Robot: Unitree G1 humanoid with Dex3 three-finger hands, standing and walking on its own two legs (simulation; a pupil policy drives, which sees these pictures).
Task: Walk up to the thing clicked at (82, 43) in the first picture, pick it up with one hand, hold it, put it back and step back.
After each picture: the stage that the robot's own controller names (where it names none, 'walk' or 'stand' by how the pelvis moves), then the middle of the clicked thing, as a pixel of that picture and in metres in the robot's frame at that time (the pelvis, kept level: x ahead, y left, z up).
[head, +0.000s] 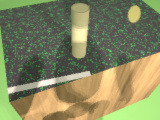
stand; (79, 33) +0.57 +0.01 +0.04
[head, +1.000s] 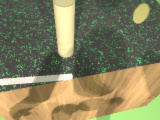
sink last; (65, 30) +0.52 +0.09 +0.07
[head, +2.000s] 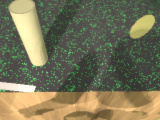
rise first; (32, 37) +0.45 +0.19 +0.09
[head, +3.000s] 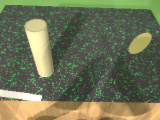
stand; (41, 51) +0.46 +0.17 +0.04
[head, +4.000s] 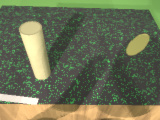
stand; (37, 54) +0.44 +0.18 +0.04
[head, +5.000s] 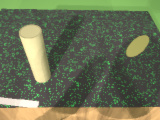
stand; (37, 57) +0.43 +0.18 +0.04
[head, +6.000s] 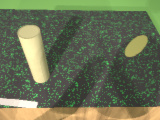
stand; (36, 57) +0.43 +0.18 +0.04
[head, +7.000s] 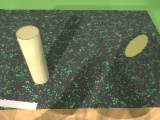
stand; (35, 58) +0.43 +0.18 +0.04
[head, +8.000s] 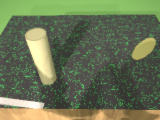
rise first; (43, 59) +0.43 +0.18 +0.05
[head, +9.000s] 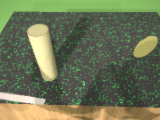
go down; (44, 55) +0.44 +0.18 +0.05
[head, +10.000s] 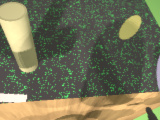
go down; (22, 43) +0.44 +0.16 +0.07
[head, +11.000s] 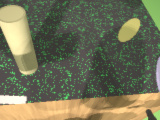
approach; (21, 45) +0.44 +0.17 +0.08
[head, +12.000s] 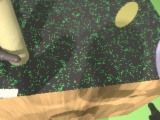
close in; (8, 33) +0.45 +0.19 +0.11
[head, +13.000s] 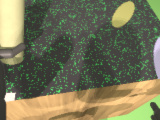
lift; (11, 23) +0.49 +0.17 +0.11
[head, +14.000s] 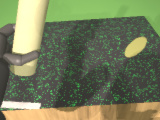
lift; (29, 28) +0.36 +0.14 +0.28
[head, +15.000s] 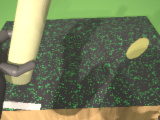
hold; (26, 37) +0.33 +0.15 +0.25
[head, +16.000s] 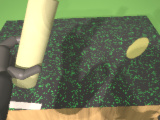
hold; (33, 43) +0.34 +0.14 +0.23
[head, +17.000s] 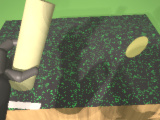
crouch; (30, 46) +0.34 +0.15 +0.22
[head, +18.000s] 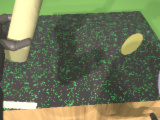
crouch; (24, 19) +0.44 +0.16 +0.24
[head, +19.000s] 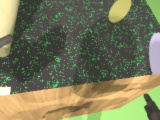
lower; (3, 14) +0.51 +0.18 +0.11
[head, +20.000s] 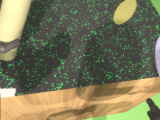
lower; (12, 19) +0.49 +0.17 +0.12
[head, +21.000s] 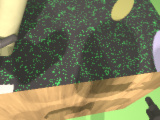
lower; (9, 14) +0.51 +0.17 +0.12
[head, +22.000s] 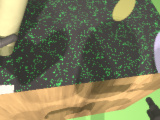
lower; (9, 14) +0.51 +0.17 +0.12
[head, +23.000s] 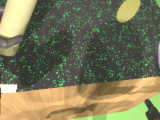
loosen; (17, 15) +0.50 +0.16 +0.12
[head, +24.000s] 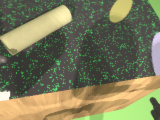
withdraw; (38, 28) +0.53 +0.09 +0.03
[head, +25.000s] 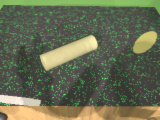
sink last; (69, 51) +0.52 +0.07 +0.00
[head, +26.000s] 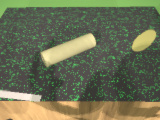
stand; (69, 49) +0.54 +0.09 +0.00
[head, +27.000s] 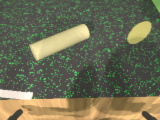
stand; (60, 41) +0.54 +0.10 +0.01
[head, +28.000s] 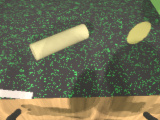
stand; (60, 41) +0.55 +0.10 +0.02
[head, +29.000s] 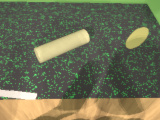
stand; (62, 45) +0.56 +0.09 -0.02
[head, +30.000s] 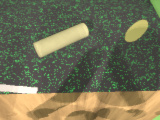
walk; (62, 39) +0.57 +0.09 -0.04
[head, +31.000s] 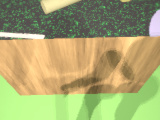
walk; out of the picture +0.82 +0.11 -0.02
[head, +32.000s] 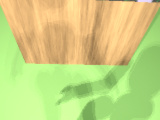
stand; out of the picture +1.15 +0.07 -0.02
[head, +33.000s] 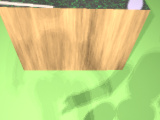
stand; out of the picture +1.18 +0.10 -0.04
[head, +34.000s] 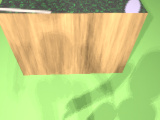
stand; out of the picture +1.16 +0.10 -0.05
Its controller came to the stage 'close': yes
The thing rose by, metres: 0.20
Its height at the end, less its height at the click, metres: -0.09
